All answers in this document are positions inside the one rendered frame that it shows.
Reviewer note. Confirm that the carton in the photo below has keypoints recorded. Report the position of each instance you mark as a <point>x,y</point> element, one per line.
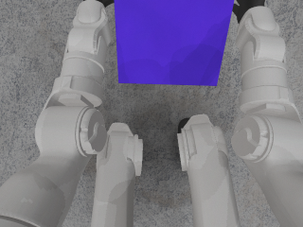
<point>171,42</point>

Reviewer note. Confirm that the robot right hand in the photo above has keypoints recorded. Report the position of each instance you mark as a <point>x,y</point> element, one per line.
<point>245,5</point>

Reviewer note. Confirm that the robot right upper arm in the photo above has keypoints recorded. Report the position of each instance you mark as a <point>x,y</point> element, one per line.
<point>272,149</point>

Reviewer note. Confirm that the left robot forearm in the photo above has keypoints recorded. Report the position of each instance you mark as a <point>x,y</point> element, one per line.
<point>83,64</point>

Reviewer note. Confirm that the robot left upper arm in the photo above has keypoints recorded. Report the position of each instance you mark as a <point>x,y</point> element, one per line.
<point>41,194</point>

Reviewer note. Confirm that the right robot shin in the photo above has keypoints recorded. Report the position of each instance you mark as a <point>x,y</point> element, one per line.
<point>218,133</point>

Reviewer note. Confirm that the robot right foot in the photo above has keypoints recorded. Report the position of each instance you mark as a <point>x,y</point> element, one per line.
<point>182,124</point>

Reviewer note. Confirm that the right robot forearm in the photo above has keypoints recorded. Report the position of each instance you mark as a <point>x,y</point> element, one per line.
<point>264,84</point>

